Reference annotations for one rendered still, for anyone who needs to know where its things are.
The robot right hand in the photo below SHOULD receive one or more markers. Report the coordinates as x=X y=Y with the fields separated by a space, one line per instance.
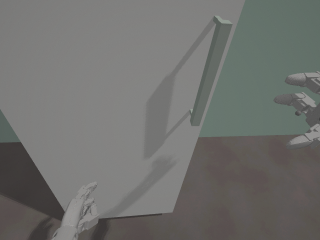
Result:
x=306 y=105

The handle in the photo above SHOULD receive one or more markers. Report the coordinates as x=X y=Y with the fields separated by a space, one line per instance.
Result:
x=216 y=50

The fridge door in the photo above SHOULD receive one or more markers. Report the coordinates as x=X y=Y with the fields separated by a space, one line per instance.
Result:
x=101 y=91

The robot left hand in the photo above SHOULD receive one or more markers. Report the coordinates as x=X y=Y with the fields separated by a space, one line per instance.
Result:
x=75 y=213

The left robot forearm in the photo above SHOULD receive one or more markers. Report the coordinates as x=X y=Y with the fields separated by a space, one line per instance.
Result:
x=66 y=233

